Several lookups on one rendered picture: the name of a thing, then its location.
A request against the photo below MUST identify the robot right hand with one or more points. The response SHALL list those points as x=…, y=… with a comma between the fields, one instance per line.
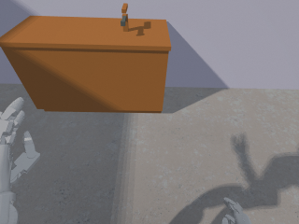
x=237, y=212

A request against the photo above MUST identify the tap lever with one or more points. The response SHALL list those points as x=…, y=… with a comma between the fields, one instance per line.
x=123, y=21

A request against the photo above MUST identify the counter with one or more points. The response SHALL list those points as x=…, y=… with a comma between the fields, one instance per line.
x=88, y=64

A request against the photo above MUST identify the robot left hand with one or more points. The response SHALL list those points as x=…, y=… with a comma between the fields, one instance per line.
x=10, y=121

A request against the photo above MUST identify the left robot forearm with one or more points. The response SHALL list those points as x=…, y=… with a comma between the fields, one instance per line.
x=8, y=213

